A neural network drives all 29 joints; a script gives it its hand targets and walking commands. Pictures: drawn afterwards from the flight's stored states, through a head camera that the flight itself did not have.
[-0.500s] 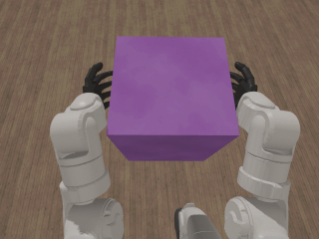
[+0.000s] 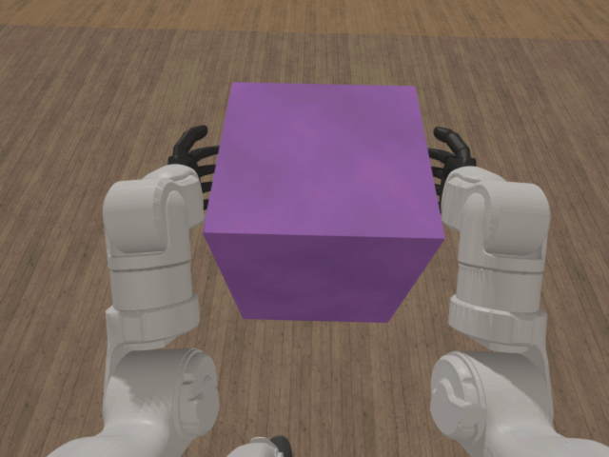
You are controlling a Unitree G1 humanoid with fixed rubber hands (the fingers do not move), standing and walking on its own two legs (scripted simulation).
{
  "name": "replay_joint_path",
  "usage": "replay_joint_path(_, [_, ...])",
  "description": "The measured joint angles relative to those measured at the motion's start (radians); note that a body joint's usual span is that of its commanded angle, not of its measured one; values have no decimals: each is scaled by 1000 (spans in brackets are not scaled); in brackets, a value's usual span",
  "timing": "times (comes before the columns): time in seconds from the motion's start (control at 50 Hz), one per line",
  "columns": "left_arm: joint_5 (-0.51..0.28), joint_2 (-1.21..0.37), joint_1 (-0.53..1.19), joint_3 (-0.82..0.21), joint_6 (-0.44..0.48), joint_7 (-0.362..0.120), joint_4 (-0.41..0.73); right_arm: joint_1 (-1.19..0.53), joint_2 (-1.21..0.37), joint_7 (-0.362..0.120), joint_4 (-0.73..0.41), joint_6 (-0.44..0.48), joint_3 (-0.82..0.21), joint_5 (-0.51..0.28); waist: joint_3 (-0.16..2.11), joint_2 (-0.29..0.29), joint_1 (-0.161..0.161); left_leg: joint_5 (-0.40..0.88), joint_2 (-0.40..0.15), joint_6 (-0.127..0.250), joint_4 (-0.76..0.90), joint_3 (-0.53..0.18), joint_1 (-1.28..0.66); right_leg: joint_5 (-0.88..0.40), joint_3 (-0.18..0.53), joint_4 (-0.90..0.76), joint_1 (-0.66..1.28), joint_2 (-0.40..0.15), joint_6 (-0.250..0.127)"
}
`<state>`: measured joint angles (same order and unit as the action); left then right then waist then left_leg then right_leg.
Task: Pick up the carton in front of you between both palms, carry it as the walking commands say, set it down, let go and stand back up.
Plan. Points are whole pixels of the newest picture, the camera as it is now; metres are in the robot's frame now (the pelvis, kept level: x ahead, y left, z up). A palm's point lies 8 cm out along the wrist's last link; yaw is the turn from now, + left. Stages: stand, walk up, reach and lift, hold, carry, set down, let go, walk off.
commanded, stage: carry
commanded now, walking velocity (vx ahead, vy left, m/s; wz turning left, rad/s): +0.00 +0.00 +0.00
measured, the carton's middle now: (319, 216) +0.41 +0.01 +0.09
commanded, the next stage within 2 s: none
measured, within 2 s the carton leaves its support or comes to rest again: neither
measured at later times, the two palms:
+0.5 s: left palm (217, 154) +0.45 +0.14 +0.15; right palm (459, 155) +0.46 -0.16 +0.15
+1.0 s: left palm (220, 174) +0.42 +0.13 +0.15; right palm (470, 178) +0.42 -0.17 +0.15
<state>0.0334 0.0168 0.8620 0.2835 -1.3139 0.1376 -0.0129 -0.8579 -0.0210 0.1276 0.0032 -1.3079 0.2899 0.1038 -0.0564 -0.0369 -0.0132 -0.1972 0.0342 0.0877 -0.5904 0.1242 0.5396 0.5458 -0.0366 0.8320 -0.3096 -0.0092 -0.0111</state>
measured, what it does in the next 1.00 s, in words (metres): steps on the spot: right foot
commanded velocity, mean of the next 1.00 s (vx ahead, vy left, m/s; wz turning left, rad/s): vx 0.02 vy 0.00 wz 0.00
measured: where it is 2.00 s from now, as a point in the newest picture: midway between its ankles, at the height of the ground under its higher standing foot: (319, 353)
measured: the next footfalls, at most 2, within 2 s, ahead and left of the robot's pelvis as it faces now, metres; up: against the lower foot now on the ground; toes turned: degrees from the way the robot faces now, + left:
right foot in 0.22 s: +0.11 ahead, -0.12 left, +0.00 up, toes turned -2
right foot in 1.56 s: +0.37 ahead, -0.12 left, +0.02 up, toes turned -6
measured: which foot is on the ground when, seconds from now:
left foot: down 0.00-1.00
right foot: up 0.00-0.20, down 0.22-1.00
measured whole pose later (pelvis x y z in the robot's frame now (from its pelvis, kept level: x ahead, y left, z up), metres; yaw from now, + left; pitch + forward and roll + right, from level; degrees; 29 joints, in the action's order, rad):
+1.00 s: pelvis +0.08 -0.02 +0.02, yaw +0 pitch +1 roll +0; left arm 0.07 -0.01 0.64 0.19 -1.24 0.12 -0.22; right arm -0.66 0.01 0.12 0.25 -1.22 0.19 0.06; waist 0.10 0.00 0.00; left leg -0.33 0.00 0.03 -0.56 0.09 0.31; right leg 0.39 -0.04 0.55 -0.24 0.01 -0.02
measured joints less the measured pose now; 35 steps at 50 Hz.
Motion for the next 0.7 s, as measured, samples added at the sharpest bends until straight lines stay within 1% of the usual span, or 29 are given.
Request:
replay_joint_path(0.02, [1,3,0,0,-3,-1,-15,4,-1,0,17,3,-3,0,-5,1,12,-15,-1,3,8,-2,-14,24,19,63,-32,11,4])
replay_joint_path(0.04, [5,2,-2,-1,-8,-1,-23,12,0,0,24,1,-4,-2,-10,6,22,-16,-4,-2,27,-5,-31,39,28,90,-57,17,7])
replay_joint_path(0.06, [11,-4,-5,-3,-15,-1,-24,23,1,0,20,-3,-3,-7,-15,12,30,-11,-9,-8,50,-9,-47,46,31,79,-75,20,10])
replay_joint_path(0.14, [35,-32,-7,-3,-26,-1,27,51,1,3,-45,-11,9,-27,-44,32,50,-1,-21,-5,112,-20,-92,-2,37,-99,-105,19,24])
replay_joint_path(0.18, [40,-44,-9,-1,-23,-1,69,53,-3,5,-84,-7,16,-34,-51,33,54,-15,-22,-10,105,-23,-100,-68,30,-203,-94,14,23])
replay_joint_path(0.22, [45,-53,-13,1,-19,-1,101,51,-4,5,-106,-2,20,-39,-46,28,49,-48,-17,-16,67,-21,-102,-211,16,-318,-56,3,16])
replay_joint_path(0.24, [48,-58,-21,0,-15,-1,110,50,-1,7,-106,2,16,-42,-41,34,45,-68,-19,-20,44,-23,-103,-279,12,-329,-46,3,12])
replay_joint_path(0.28, [55,-67,-37,-2,-9,-1,107,50,6,10,-87,3,14,-48,-20,51,35,-97,-27,-30,22,-27,-113,-244,9,-299,-39,9,7])
replay_joint_path(0.32, [59,-66,-48,-4,-11,-1,76,47,16,10,-42,0,8,-51,13,56,26,-117,-28,-36,10,-28,-122,-192,8,-277,-32,11,2])
replay_joint_path(0.46, [61,-44,-99,-10,17,-16,-139,71,21,0,192,23,-24,-18,123,38,10,-172,-26,-46,-22,-30,-160,-121,6,-233,2,8,-4])
replay_joint_path(0.52, [58,-41,-143,-27,39,-19,-204,117,17,-5,253,45,-40,-11,146,32,5,-183,-27,-51,-25,-33,-182,-109,5,-234,26,9,-7])
replay_joint_path(0.6, [44,-33,-192,-62,64,-20,-221,174,18,-6,259,69,-70,-21,141,31,4,-184,-29,-54,-19,-35,-205,-109,3,-241,50,11,-9])
replay_joint_path(0.7, [30,-22,-209,-93,75,-19,-184,201,28,-5,210,79,-98,-36,122,35,9,-172,-30,-55,-7,-36,-213,-121,1,-254,59,13,-11])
